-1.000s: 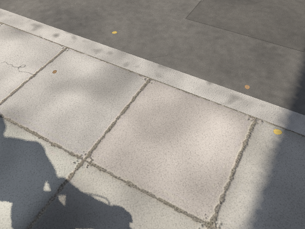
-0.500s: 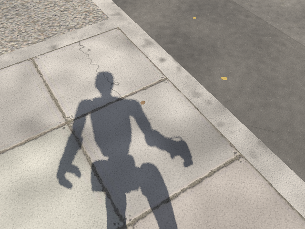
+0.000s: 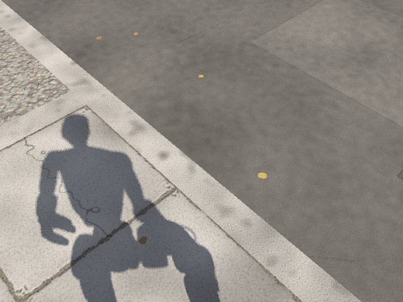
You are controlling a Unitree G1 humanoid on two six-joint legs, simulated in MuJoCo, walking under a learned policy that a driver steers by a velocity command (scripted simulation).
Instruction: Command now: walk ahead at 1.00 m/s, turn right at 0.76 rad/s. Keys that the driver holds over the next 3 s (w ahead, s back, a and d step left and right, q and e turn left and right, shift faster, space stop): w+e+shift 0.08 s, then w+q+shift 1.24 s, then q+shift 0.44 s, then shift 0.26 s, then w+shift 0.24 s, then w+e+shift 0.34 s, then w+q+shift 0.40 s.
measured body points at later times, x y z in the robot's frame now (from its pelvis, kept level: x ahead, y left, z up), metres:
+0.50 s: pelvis +0.46 -0.05 -0.01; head +0.48 -0.05 +0.44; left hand +0.43 +0.21 -0.14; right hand +0.61 -0.29 -0.12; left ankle +0.66 +0.09 -0.66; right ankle +0.33 -0.08 -0.73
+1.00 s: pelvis +0.93 +0.01 -0.01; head +0.97 +0.04 +0.44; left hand +1.13 +0.29 -0.05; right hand +1.00 -0.28 -0.12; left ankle +0.75 -0.01 -0.73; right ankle +1.21 -0.07 -0.69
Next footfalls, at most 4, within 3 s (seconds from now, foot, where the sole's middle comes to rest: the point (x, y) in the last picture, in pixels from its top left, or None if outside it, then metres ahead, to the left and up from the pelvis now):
0.18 right None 0.37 -0.08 -0.77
0.64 left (201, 223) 0.79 0.00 -0.77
1.06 right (202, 133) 1.26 -0.02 -0.77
1.50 left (110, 112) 1.40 0.42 -0.77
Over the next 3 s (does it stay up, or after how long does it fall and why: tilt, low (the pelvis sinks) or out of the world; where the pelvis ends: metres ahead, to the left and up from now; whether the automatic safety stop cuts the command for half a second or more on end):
stays up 1.68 0.89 0.00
